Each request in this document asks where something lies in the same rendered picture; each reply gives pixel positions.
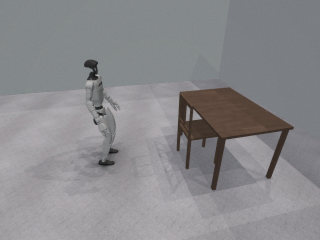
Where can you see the left robot foot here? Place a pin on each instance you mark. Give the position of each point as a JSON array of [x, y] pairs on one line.
[[113, 151]]

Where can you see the robot left hand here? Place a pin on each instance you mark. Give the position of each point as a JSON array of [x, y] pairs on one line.
[[113, 103]]

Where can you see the right robot forearm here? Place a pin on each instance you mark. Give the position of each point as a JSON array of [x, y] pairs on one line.
[[94, 113]]

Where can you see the table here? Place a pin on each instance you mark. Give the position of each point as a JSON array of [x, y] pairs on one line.
[[231, 115]]

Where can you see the left robot forearm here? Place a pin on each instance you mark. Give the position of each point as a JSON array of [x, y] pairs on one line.
[[107, 97]]

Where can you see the robot right hand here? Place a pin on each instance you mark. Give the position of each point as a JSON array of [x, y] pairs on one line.
[[102, 127]]

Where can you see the robot foot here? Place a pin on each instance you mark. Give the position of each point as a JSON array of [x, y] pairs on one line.
[[107, 162], [113, 151]]

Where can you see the right robot foot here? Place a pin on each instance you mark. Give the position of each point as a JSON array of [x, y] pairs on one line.
[[107, 162]]

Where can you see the chair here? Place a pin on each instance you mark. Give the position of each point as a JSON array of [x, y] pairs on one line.
[[193, 129]]

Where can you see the right robot upper arm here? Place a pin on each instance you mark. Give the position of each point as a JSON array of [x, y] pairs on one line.
[[89, 87]]

